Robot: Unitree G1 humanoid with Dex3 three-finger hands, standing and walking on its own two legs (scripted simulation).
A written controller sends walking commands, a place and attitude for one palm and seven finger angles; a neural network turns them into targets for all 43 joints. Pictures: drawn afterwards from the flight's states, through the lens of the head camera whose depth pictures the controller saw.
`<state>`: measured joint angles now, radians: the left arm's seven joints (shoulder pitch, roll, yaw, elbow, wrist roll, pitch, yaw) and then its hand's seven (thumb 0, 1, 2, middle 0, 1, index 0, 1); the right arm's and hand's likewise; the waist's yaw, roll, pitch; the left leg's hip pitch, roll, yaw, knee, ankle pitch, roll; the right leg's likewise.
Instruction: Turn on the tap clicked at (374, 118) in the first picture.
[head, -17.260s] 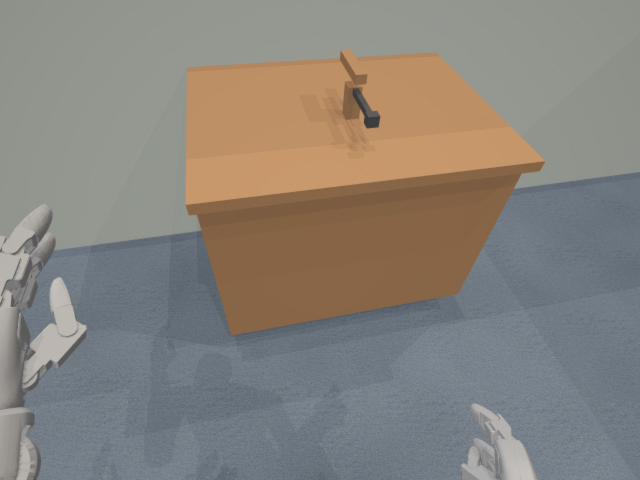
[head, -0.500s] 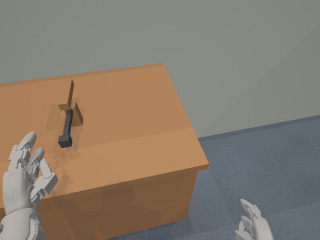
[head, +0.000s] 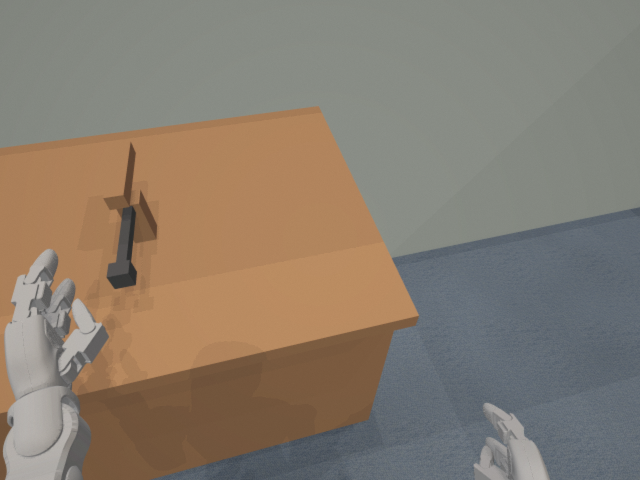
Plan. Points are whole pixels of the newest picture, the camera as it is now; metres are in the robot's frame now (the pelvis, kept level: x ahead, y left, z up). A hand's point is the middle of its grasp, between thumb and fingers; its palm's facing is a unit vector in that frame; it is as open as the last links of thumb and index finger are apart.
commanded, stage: reach beside the lever's end, fingers flat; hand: left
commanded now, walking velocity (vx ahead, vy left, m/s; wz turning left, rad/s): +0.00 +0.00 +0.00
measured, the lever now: (122, 274) +0.36 +0.31 +0.04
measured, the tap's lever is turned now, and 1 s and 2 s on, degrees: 0 0 1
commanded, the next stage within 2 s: push the lever round in 1.24 s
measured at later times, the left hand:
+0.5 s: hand (104, 310) +0.29 +0.30 +0.06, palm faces +0.53 -0.84 -0.11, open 7.7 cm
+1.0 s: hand (101, 299) +0.32 +0.34 +0.02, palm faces +0.53 -0.84 -0.11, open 7.8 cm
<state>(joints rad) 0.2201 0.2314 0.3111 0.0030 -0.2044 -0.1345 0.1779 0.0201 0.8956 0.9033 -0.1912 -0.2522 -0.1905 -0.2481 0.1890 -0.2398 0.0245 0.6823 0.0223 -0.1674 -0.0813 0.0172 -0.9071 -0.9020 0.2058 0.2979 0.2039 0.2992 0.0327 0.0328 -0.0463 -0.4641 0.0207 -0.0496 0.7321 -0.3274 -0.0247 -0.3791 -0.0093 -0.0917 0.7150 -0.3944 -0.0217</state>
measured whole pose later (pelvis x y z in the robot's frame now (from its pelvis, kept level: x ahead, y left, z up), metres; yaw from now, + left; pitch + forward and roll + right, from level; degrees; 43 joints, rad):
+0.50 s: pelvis +0.00 +0.01 -0.01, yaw -1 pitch +7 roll -1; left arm 0.04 0.27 0.39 0.27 -0.19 -0.25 0.14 0.02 0.90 0.90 -0.17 -0.19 -0.17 -0.19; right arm 0.20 -0.24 0.01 0.69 0.01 -0.13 -0.07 0.02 -0.91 -0.90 0.21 0.30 0.20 0.30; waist 0.01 0.03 -0.07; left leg -0.58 0.02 -0.04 0.81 -0.36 -0.02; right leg -0.50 -0.01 -0.08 0.78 -0.41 -0.01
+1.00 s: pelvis +0.00 +0.02 -0.03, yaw -2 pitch +12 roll -3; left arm -0.11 0.35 0.50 0.48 -0.19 -0.32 0.07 0.02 0.90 0.90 -0.16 -0.15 -0.16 -0.15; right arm 0.24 -0.25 0.00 0.69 0.00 -0.07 -0.06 0.01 -0.91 -0.90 0.21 0.30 0.20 0.30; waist -0.02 0.02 -0.09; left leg -0.75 0.04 -0.04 0.94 -0.40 -0.01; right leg -0.65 0.00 -0.07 0.88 -0.44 0.00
